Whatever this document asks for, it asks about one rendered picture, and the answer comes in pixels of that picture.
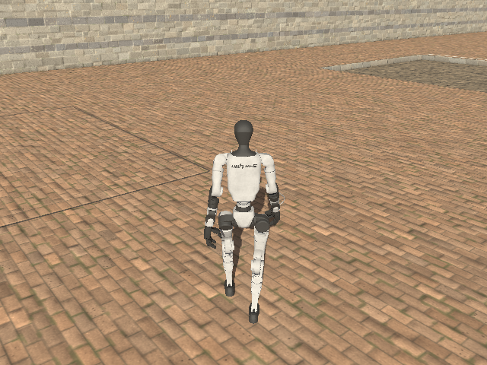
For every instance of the right robot hand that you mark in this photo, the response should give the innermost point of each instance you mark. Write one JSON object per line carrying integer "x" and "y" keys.
{"x": 271, "y": 214}

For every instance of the robot right forearm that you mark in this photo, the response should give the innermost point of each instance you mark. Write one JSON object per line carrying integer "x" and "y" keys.
{"x": 274, "y": 200}

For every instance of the humanoid robot head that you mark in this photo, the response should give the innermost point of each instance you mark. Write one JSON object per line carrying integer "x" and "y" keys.
{"x": 243, "y": 131}

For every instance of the right robot upper arm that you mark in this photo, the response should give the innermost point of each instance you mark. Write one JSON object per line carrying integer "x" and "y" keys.
{"x": 268, "y": 162}

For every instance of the robot left forearm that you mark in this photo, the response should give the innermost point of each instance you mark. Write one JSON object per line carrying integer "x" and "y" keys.
{"x": 211, "y": 209}

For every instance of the robot right shin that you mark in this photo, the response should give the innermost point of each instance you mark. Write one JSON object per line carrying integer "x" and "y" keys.
{"x": 256, "y": 286}

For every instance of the left robot upper arm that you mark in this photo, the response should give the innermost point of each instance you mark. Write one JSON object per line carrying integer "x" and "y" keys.
{"x": 217, "y": 174}

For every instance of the left robot hand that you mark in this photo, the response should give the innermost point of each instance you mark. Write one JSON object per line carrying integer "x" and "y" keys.
{"x": 207, "y": 235}

